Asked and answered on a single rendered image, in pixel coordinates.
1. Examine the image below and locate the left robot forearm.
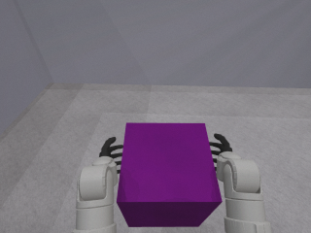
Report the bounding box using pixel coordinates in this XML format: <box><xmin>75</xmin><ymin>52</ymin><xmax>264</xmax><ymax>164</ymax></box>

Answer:
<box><xmin>72</xmin><ymin>156</ymin><xmax>118</xmax><ymax>233</ymax></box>

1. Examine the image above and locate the left robot hand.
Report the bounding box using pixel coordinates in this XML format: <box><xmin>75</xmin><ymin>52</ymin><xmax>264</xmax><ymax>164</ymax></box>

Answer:
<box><xmin>99</xmin><ymin>137</ymin><xmax>123</xmax><ymax>174</ymax></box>

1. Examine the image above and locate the right robot forearm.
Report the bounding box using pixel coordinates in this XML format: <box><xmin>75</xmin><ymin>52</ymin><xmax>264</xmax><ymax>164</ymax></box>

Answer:
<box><xmin>216</xmin><ymin>151</ymin><xmax>272</xmax><ymax>233</ymax></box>

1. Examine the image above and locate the right robot hand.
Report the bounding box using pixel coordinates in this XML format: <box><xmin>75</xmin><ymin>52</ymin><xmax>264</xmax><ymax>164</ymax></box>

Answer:
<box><xmin>209</xmin><ymin>133</ymin><xmax>232</xmax><ymax>171</ymax></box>

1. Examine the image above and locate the carton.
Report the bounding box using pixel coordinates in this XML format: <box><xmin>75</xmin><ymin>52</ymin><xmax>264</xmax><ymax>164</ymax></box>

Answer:
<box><xmin>117</xmin><ymin>122</ymin><xmax>223</xmax><ymax>227</ymax></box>

